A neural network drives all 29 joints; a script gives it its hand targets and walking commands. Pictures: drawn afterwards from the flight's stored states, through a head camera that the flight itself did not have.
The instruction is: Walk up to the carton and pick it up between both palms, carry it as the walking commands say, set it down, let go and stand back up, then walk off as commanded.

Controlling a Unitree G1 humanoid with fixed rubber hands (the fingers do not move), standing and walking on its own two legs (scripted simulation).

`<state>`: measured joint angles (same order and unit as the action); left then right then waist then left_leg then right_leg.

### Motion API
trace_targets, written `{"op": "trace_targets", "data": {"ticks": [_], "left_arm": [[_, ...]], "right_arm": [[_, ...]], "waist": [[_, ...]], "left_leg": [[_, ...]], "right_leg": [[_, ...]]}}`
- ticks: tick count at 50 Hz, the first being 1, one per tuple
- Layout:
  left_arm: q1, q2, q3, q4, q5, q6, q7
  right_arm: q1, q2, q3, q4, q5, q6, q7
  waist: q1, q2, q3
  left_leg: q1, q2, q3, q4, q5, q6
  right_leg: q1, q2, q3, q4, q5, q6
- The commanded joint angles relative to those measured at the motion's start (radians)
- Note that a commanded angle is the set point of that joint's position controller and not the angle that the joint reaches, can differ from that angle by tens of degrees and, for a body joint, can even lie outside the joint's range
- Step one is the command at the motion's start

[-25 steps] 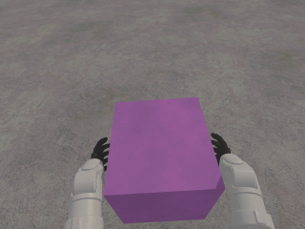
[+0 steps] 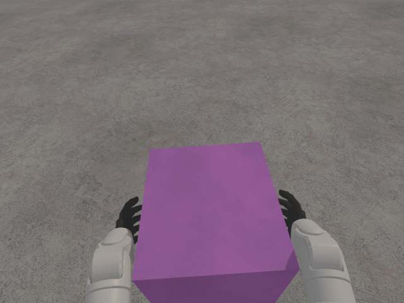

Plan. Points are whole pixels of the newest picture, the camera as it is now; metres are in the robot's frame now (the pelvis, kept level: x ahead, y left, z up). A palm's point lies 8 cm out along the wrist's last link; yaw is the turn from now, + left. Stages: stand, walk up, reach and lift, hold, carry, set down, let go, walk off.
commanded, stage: hold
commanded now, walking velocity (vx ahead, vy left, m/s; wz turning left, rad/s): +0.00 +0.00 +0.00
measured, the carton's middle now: (210, 228) +0.29 +0.01 -0.03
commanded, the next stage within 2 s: carry in 0.66 s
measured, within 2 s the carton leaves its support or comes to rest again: neither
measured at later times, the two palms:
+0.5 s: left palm (121, 242) +0.24 +0.19 +0.03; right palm (298, 236) +0.24 -0.16 +0.03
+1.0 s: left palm (116, 208) +0.29 +0.20 +0.06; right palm (283, 198) +0.31 -0.14 +0.06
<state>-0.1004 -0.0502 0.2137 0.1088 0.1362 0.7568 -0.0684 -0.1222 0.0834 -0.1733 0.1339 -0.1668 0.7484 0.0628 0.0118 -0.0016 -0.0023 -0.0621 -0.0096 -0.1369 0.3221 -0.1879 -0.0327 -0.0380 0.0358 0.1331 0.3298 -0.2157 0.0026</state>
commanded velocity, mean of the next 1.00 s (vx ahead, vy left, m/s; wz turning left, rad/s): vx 0.38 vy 0.00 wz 0.00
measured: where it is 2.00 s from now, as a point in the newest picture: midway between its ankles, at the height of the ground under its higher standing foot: (208, 234)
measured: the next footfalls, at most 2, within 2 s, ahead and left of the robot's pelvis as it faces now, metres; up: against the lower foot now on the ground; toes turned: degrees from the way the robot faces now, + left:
right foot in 1.14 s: +0.17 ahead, -0.10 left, +0.00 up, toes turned -7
left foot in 1.42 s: +0.42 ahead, +0.15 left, +0.00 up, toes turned +12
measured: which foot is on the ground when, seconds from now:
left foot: down 0.00-1.00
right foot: down 0.00-0.94, up 0.96-1.00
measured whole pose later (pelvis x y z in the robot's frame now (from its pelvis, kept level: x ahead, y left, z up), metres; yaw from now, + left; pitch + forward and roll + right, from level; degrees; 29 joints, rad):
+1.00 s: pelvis +0.05 +0.02 -0.02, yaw -2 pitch +4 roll +1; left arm -0.04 -0.05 0.20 -0.18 0.03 1.01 0.04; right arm -0.13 0.10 -0.15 -0.12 -0.05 1.03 -0.05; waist 0.02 0.01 -0.26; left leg -0.30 0.03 0.13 0.60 -0.38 0.01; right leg -0.36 -0.05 0.00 0.78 -0.42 0.02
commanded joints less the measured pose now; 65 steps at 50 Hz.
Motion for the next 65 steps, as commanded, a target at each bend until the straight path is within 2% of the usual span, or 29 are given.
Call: {"op": "trace_targets", "data": {"ticks": [1,4,7,11,12,15,22,28,32,33,34,36,39,41,43,46,47,48,49,50,52,54,56,57,58,59,61,63,65], "left_arm": [[-0.549,-0.847,-0.679,-0.212,-0.209,-0.039,-0.187],[-0.579,-0.781,-0.71,-0.344,-0.232,-0.053,-0.178],[-0.529,-0.773,-0.662,-0.256,-0.194,-0.039,-0.173],[-0.479,-0.763,-0.695,-0.324,-0.203,-0.044,-0.178],[-0.478,-0.795,-0.699,-0.3,-0.215,-0.048,-0.173],[-0.478,-0.785,-0.67,-0.222,-0.184,-0.037,-0.174],[-0.516,-0.797,-0.678,-0.255,-0.172,-0.054,-0.168],[-0.646,-0.812,-0.682,-0.219,-0.191,-0.052,-0.171],[-0.644,-0.86,-0.691,-0.195,-0.192,-0.061,-0.185],[-0.637,-0.841,-0.621,-0.081,-0.195,-0.03,-0.191],[-0.73,-0.858,-0.672,-0.181,-0.231,-0.036,-0.179],[-0.866,-0.905,-0.72,-0.311,-0.286,-0.019,-0.168],[-0.748,-0.855,-0.721,-0.274,-0.283,0.045,-0.154],[-0.699,-0.857,-0.747,-0.303,-0.301,0.082,-0.131],[-0.603,-0.88,-0.76,-0.283,-0.313,0.153,-0.097],[-0.565,-0.848,-0.756,-0.362,-0.302,0.224,-0.036],[-0.619,-0.84,-0.759,-0.433,-0.316,0.249,-0.023],[-0.701,-0.858,-0.807,-0.542,-0.36,0.263,-0.024],[-0.702,-0.853,-0.816,-0.592,-0.369,0.288,-0.029],[-0.695,-0.833,-0.85,-0.638,-0.413,0.304,-0.024],[-0.647,-0.851,-0.866,-0.683,-0.459,0.34,-0.024],[-0.508,-0.869,-0.813,-0.642,-0.454,0.354,-0.006],[-0.45,-0.858,-0.787,-0.675,-0.461,0.375,0.01],[-0.4,-0.825,-0.788,-0.675,-0.446,0.385,0.03],[-0.336,-0.794,-0.761,-0.649,-0.414,0.393,0.047],[-0.351,-0.765,-0.76,-0.657,-0.387,0.392,0.058],[-0.357,-0.746,-0.754,-0.712,-0.35,0.39,0.091],[-0.334,-0.708,-0.728,-0.719,-0.324,0.409,0.107],[-0.345,-0.725,-0.742,-0.66,-0.341,0.424,0.103]], "right_arm": [[-0.503,0.814,0.614,-0.197,0.208,-0.046,0.159],[-0.436,0.839,0.652,-0.208,0.232,-0.043,0.152],[-0.475,0.753,0.598,-0.224,0.195,-0.04,0.142],[-0.444,0.762,0.637,-0.304,0.215,-0.053,0.142],[-0.433,0.783,0.654,-0.29,0.212,-0.044,0.147],[-0.456,0.732,0.595,-0.256,0.186,-0.045,0.151],[-0.516,0.773,0.613,-0.241,0.207,-0.058,0.168],[-0.566,0.773,0.582,-0.176,0.201,-0.058,0.179],[-0.571,0.802,0.599,-0.172,0.205,-0.06,0.19],[-0.609,0.835,0.573,-0.128,0.224,-0.037,0.183],[-0.612,0.862,0.622,-0.191,0.254,-0.03,0.181],[-0.681,0.92,0.675,-0.275,0.306,-0.005,0.167],[-0.668,0.836,0.666,-0.303,0.287,0.056,0.127],[-0.699,0.823,0.694,-0.395,0.317,0.089,0.103],[-0.711,0.821,0.741,-0.488,0.357,0.155,0.07],[-0.566,0.804,0.71,-0.413,0.374,0.248,0.061],[-0.563,0.792,0.701,-0.43,0.401,0.27,0.056],[-0.515,0.811,0.678,-0.445,0.389,0.271,0.05],[-0.529,0.846,0.708,-0.478,0.387,0.294,0.029],[-0.418,0.836,0.694,-0.468,0.35,0.305,-0.002],[-0.361,0.828,0.701,-0.585,0.342,0.334,-0.042],[-0.412,0.82,0.738,-0.716,0.391,0.352,-0.062],[-0.443,0.78,0.747,-0.827,0.41,0.369,-0.078],[-0.359,0.772,0.729,-0.768,0.392,0.395,-0.081],[-0.34,0.75,0.72,-0.776,0.4,0.405,-0.074],[-0.389,0.734,0.753,-0.818,0.41,0.411,-0.063],[-0.389,0.71,0.772,-0.828,0.452,0.427,-0.052],[-0.395,0.702,0.754,-0.778,0.464,0.445,-0.041],[-0.357,0.698,0.715,-0.716,0.416,0.447,-0.05]], "waist": [[-0.024,0.039,-0.29],[-0.005,0.005,-0.331],[-0.016,0.02,-0.236],[-0.017,0.015,-0.303],[-0.012,-0.045,-0.29],[-0.017,-0.015,-0.215],[0.012,0.037,-0.278],[-0.031,0.058,-0.195],[-0.025,0.054,-0.258],[-0.004,0.063,-0.413],[-0.007,0.075,-0.4],[-0.006,0.111,-0.323],[0.016,0.042,-0.255],[0.038,-0.191,-0.29],[0.027,-0.252,-0.227],[-0.03,-0.03,-0.316],[-0.041,0.253,-0.341],[-0.036,0.388,-0.31],[-0.045,0.23,-0.319],[-0.054,0.183,-0.303],[-0.048,0.06,-0.287],[-0.04,0.115,-0.341],[-0.003,0.146,-0.39],[0.02,0.033,-0.457],[0.034,-0.114,-0.512],[0.035,-0.277,-0.373],[0.033,-0.111,-0.328],[0.03,0.009,-0.194],[0.021,-0.048,-0.192]], "left_leg": [[0.161,-0.102,0.089,0.003,0.386,0.006],[0.118,-0.107,0.077,0.0,0.427,0.002],[0.11,-0.106,0.09,-0.014,0.328,0.008],[0.121,-0.111,0.085,-0.013,0.345,0.007],[0.121,-0.099,0.075,-0.023,0.364,0.014],[0.056,-0.1,0.077,-0.039,0.238,0.01],[0.077,-0.11,0.097,-0.01,0.233,0.013],[0.049,-0.094,0.089,-0.022,0.022,0.01],[0.067,-0.103,0.093,-0.008,0.091,0.008],[-0.034,0.103,0.015,0.125,-0.047,0.03],[-0.06,0.109,-0.026,0.065,-0.357,0.076],[-0.216,0.144,-0.073,0.029,-0.514,0.086],[-0.348,0.102,0.018,0.13,-0.414,0.044],[-0.471,0.037,0.157,0.441,-0.248,0.007],[-0.439,0.07,0.212,0.358,-0.178,-0.002],[0.057,0.086,0.145,0.182,-0.141,0.053],[0.193,0.293,-0.167,-0.037,-0.407,0.117],[0.258,0.426,-0.385,-0.111,-0.331,0.184],[0.22,0.427,-0.376,-0.093,-0.316,0.245],[0.235,0.421,-0.376,-0.09,-0.217,0.256],[0.13,0.375,-0.218,-0.086,-0.188,0.208],[0.127,0.36,-0.057,-0.028,-0.118,0.185],[-0.116,0.223,0.18,0.179,0.138,0.099],[-0.327,0.149,0.255,0.371,0.225,0.055],[-0.59,0.08,0.291,0.555,-0.003,0.019],[-0.871,0.052,0.223,0.67,-0.258,0.037],[-0.887,0.121,0.141,0.76,-0.263,0.043],[-0.851,0.144,0.153,0.682,-0.263,0.026],[-0.778,0.147,0.176,0.561,-0.172,0.033]], "right_leg": [[0.042,0.061,-0.06,-0.03,0.449,0.014],[0.106,0.052,-0.04,-0.007,0.588,0.021],[0.05,0.063,-0.067,-0.035,0.404,0.008],[0.087,0.064,-0.064,-0.028,0.444,0.01],[0.072,0.078,-0.078,-0.032,0.44,0.017],[0.05,0.089,-0.096,-0.047,0.255,0.004],[0.042,0.074,-0.08,-0.028,0.248,0.008],[-0.057,0.067,-0.084,-0.019,0.042,-0.009],[-0.038,0.071,-0.084,-0.019,0.105,-0.003],[-0.102,-0.128,-0.028,0.139,0.012,-0.034],[-0.13,-0.093,-0.024,0.159,-0.29,-0.046],[-0.17,-0.072,-0.044,0.189,-0.362,-0.044],[-0.163,-0.15,0.045,0.057,-0.393,-0.065],[-0.078,-0.296,0.222,-0.089,-0.475,-0.108],[-0.15,-0.319,0.197,-0.124,-0.409,-0.133],[-0.517,-0.192,0.011,0.168,-0.276,-0.058],[-0.71,-0.063,-0.175,0.451,-0.223,-0.004],[-0.853,-0.037,-0.243,0.602,-0.244,0.028],[-0.834,-0.106,-0.157,0.627,-0.194,0.016],[-0.847,-0.09,-0.166,0.552,-0.187,0.01],[-0.722,-0.102,-0.171,0.369,-0.186,-0.004],[-0.593,-0.073,-0.244,0.16,-0.158,0.0],[-0.149,-0.054,-0.271,0.043,0.021,-0.015],[0.143,-0.129,-0.105,0.064,-0.045,-0.076],[0.374,-0.333,0.201,-0.012,-0.204,-0.166],[0.416,-0.426,0.372,-0.071,-0.182,-0.227],[0.299,-0.475,0.391,-0.047,-0.047,-0.299],[0.16,-0.433,0.238,-0.102,-0.089,-0.229],[0.103,-0.378,0.099,-0.101,-0.065,-0.19]]}}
